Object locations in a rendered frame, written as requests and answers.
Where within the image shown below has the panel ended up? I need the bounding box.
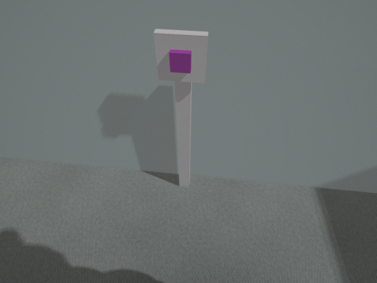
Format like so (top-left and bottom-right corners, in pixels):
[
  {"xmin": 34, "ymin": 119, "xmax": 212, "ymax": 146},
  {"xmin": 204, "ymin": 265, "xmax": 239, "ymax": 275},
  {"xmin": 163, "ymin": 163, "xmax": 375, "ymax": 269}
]
[{"xmin": 154, "ymin": 29, "xmax": 209, "ymax": 187}]

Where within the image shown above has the button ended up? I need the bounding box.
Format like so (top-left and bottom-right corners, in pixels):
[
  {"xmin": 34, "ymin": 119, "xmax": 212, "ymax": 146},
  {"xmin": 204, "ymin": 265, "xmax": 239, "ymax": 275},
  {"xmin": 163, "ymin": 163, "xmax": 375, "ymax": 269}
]
[{"xmin": 169, "ymin": 50, "xmax": 191, "ymax": 73}]

